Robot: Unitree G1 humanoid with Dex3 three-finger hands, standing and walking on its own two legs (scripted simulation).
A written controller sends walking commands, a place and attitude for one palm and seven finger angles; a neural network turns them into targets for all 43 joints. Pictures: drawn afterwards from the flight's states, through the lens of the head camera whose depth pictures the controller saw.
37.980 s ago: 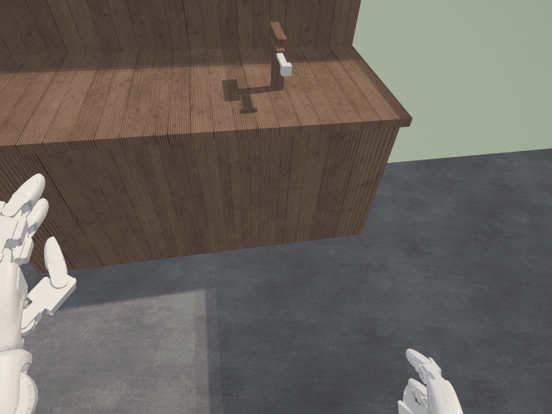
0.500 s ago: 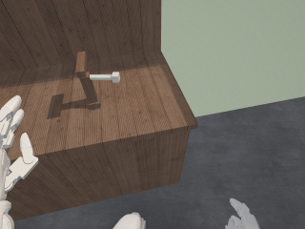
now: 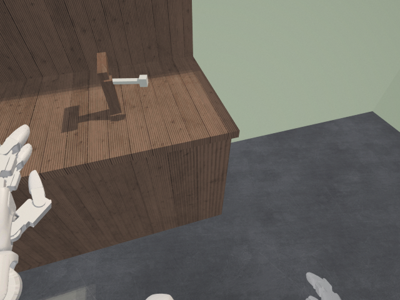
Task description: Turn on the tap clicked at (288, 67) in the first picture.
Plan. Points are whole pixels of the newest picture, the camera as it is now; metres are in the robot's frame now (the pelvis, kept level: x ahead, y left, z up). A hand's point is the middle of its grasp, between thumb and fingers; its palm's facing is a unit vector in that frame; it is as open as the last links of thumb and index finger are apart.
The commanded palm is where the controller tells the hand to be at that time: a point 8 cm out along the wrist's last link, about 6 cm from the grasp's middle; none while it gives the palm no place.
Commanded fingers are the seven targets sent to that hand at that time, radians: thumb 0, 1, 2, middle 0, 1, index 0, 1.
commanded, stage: stop stepping back and stand still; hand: left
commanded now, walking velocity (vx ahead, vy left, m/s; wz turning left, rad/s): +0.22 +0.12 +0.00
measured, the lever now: (143, 80) +0.73 +0.24 +0.06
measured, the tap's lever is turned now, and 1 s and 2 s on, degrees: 75 75 75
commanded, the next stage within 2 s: stand and check the lever's angle in 1.36 s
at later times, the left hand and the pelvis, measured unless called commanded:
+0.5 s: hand (63, 224) +0.18 +0.21 +0.16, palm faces +0.34 -0.85 -0.39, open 7.4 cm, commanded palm +0.13 +0.26 +0.19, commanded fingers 0.00 0.90 0.90 -0.20 -0.30 -0.20 -0.30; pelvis -0.04 -0.01 +0.00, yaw -3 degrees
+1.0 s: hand (59, 195) +0.23 +0.23 +0.17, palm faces +0.34 -0.88 -0.33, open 7.4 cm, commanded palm +0.18 +0.28 +0.19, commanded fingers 0.00 0.90 0.90 -0.20 -0.30 -0.20 -0.30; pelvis +0.00 +0.01 +0.01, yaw -3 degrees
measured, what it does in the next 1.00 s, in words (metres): steps on the spot: left foot, then right foot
